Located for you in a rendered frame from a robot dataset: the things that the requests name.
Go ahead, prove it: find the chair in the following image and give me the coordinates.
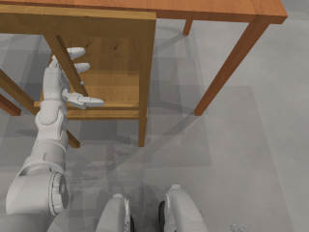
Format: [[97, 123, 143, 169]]
[[0, 4, 156, 149]]

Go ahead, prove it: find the left robot hand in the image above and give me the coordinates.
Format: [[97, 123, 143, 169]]
[[42, 47, 105, 110]]

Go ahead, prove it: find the robot right thigh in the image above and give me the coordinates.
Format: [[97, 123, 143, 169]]
[[164, 188, 210, 232]]

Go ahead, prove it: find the left robot forearm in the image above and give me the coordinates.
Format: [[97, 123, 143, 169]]
[[6, 100, 69, 215]]

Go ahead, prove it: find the robot left shin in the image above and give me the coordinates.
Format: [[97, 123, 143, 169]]
[[113, 193, 130, 232]]

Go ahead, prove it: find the robot left upper arm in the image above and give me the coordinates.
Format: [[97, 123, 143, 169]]
[[0, 171, 69, 232]]

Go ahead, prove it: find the table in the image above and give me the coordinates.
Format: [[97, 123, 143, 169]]
[[0, 0, 288, 116]]

